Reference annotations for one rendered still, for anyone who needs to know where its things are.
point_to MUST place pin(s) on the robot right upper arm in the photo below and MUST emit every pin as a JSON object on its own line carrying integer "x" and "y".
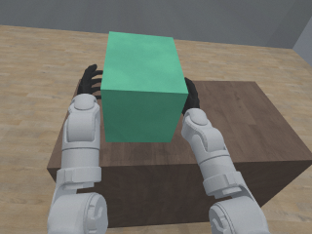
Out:
{"x": 239, "y": 215}

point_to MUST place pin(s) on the robot left upper arm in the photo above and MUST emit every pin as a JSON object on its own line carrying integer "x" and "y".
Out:
{"x": 80, "y": 213}

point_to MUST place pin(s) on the left robot forearm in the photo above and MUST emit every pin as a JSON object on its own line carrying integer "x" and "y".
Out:
{"x": 80, "y": 148}

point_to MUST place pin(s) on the robot left hand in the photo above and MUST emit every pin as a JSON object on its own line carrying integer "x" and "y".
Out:
{"x": 85, "y": 86}

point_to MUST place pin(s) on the right robot forearm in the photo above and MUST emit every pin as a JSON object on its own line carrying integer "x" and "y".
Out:
{"x": 220, "y": 176}

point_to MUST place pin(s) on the pedestal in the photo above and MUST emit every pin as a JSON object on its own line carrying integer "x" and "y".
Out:
{"x": 160, "y": 183}

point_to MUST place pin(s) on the robot right hand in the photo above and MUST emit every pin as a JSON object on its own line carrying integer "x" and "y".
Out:
{"x": 192, "y": 100}

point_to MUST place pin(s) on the carton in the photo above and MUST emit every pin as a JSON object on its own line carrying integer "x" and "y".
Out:
{"x": 143, "y": 90}

